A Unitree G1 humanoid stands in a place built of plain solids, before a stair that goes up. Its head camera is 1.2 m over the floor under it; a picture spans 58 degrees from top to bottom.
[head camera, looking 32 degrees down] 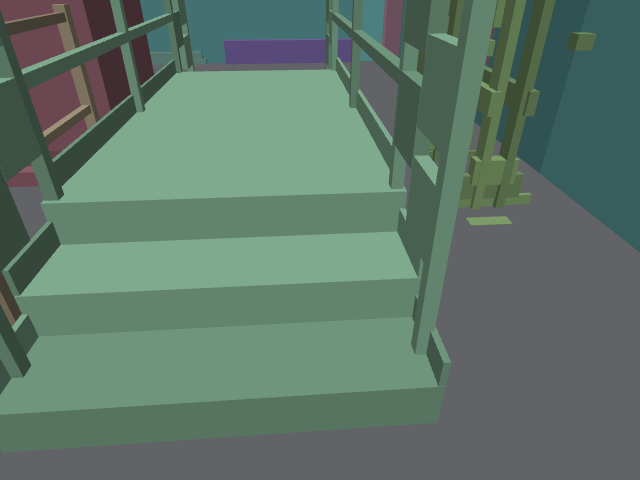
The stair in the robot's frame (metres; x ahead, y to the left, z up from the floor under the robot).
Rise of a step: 0.17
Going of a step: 0.30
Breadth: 1.30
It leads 4 degrees to the left of straight ahead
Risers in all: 3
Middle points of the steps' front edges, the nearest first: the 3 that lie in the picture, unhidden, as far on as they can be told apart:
0.79 0.28 0.17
1.09 0.30 0.34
1.39 0.33 0.51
